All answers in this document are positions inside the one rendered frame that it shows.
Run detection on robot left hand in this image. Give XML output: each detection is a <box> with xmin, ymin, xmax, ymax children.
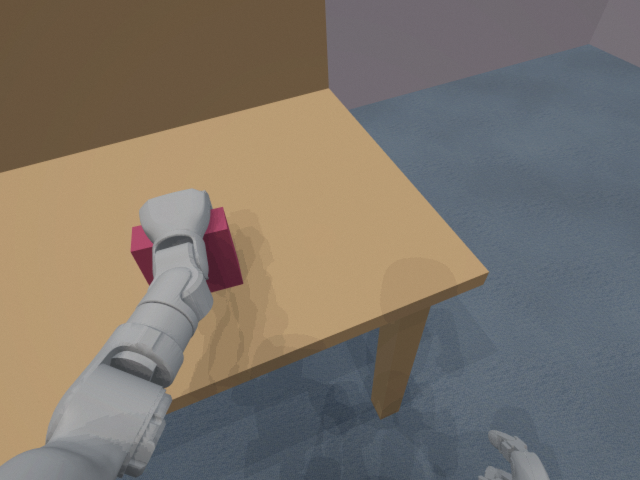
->
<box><xmin>139</xmin><ymin>188</ymin><xmax>213</xmax><ymax>280</ymax></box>

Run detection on robot left forearm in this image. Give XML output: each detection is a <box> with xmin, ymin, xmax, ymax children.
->
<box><xmin>45</xmin><ymin>230</ymin><xmax>213</xmax><ymax>445</ymax></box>

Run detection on left robot upper arm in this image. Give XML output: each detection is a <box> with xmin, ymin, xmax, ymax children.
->
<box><xmin>0</xmin><ymin>364</ymin><xmax>172</xmax><ymax>480</ymax></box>

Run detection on table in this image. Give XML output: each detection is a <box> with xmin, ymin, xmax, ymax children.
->
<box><xmin>0</xmin><ymin>0</ymin><xmax>489</xmax><ymax>466</ymax></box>

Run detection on sponge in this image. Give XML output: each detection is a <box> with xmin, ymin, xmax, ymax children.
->
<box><xmin>130</xmin><ymin>207</ymin><xmax>243</xmax><ymax>292</ymax></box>

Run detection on robot right hand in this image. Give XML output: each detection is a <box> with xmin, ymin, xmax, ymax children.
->
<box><xmin>478</xmin><ymin>430</ymin><xmax>550</xmax><ymax>480</ymax></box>

